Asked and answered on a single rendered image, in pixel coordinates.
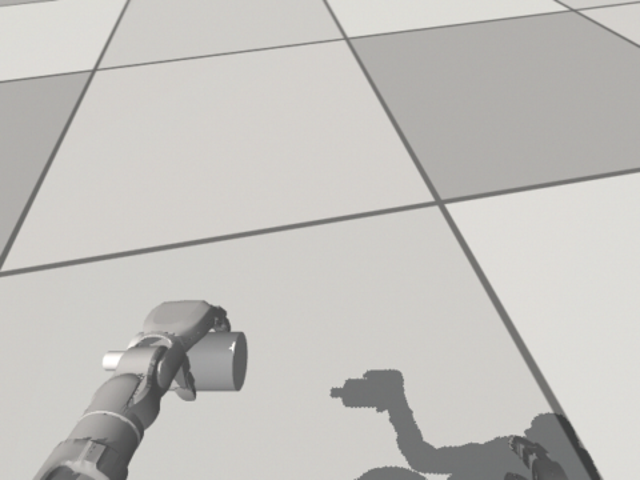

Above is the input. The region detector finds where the right robot hand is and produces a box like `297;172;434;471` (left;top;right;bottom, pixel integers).
504;435;569;480

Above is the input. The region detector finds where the bottle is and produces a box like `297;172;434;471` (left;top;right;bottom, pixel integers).
103;332;247;391

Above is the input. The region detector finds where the left robot arm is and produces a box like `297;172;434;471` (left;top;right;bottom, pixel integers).
32;331;185;480

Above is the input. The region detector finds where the left robot hand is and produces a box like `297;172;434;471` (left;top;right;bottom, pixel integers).
143;300;231;401

